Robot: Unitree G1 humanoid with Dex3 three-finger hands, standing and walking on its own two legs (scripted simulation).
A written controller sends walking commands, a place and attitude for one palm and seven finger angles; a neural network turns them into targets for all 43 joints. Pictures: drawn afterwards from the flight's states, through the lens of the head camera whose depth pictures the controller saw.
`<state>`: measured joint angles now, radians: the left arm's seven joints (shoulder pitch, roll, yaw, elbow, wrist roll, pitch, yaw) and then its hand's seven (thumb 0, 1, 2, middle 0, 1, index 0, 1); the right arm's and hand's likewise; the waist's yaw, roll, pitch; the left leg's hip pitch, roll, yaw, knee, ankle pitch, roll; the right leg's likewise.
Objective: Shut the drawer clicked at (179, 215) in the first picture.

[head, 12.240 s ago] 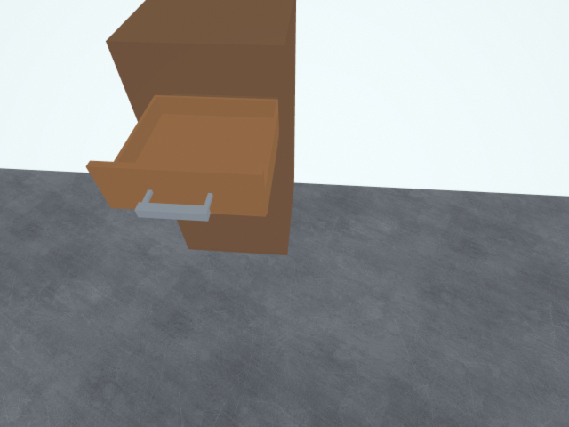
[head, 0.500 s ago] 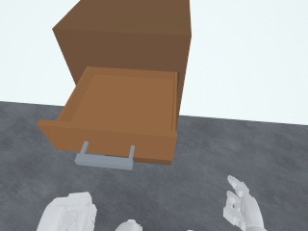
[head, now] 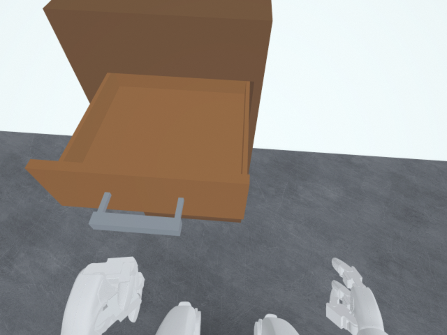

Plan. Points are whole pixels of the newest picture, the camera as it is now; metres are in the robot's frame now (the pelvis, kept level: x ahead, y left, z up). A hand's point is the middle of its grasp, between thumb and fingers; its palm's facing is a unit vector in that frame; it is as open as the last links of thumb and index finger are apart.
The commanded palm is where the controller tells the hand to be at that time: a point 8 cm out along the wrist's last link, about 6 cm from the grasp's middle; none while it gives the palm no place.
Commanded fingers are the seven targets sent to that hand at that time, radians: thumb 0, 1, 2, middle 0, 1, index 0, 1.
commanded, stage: bring the fist close to the handle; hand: left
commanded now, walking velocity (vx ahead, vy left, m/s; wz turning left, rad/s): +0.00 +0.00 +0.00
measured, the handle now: (140, 212) +0.33 +0.17 +0.01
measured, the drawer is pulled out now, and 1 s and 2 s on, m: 0.27 0.27 0.21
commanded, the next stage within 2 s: push the drawer shut in 0.80 s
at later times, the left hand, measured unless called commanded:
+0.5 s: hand (148, 283) +0.21 +0.13 +0.01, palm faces -0.06 -1.00 -0.02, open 3.3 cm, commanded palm +0.18 +0.19 +0.02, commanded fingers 0.00 0.90 0.90 -1.40 -1.60 -1.40 -1.60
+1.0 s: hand (143, 282) +0.21 +0.14 +0.01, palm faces -0.04 -1.00 -0.03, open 3.3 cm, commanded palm +0.19 +0.20 +0.02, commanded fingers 0.00 0.90 0.90 -1.40 -1.60 -1.40 -1.60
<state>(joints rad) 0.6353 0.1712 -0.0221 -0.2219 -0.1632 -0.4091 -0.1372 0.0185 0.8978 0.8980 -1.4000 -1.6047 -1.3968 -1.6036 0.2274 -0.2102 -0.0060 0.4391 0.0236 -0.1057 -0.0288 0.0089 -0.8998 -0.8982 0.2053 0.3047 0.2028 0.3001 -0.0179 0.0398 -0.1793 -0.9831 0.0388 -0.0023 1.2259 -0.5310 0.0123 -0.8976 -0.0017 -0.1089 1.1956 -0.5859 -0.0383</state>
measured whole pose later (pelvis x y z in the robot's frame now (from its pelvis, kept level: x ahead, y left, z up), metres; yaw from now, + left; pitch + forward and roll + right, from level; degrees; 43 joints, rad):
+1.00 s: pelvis +0.00 +0.01 -0.03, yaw +0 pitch +21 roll -3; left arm 0.50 0.18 -0.03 -0.14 -0.14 -0.45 -0.08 0.02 0.90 0.90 -1.40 -1.60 -1.40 -1.60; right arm 0.19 -0.22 0.01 0.43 0.00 -0.06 -0.01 0.01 -0.90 -0.90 0.21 0.30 0.20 0.30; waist -0.02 0.03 -0.20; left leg -1.16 0.04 -0.01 1.35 -0.57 0.02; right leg -1.06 -0.01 -0.11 1.32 -0.62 -0.03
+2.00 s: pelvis -0.02 +0.02 -0.02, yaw -1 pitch +21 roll -3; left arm -0.08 0.20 0.01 0.30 -0.13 -0.39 -0.06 0.00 0.84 0.93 -1.40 -1.60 -1.40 -1.60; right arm 0.20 -0.24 0.04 0.54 0.00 -0.03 -0.01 0.01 -0.90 -0.90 0.21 0.30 0.20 0.30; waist -0.05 0.03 -0.17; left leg -1.14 0.03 0.00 1.29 -0.51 0.04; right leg -1.05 -0.01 -0.10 1.25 -0.57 -0.02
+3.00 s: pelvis -0.02 +0.01 -0.02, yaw -2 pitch +24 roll -3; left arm -0.63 0.28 0.22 0.90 -0.10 -0.49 -0.07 0.03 0.84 0.92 -1.40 -1.60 -1.40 -1.60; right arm 0.27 -0.26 0.02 0.63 -0.01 0.02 0.01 0.00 -0.90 -0.90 0.21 0.30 0.20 0.30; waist -0.12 0.04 -0.16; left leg -1.21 0.04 0.02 1.28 -0.50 0.03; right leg -1.14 0.00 -0.08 1.26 -0.55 -0.02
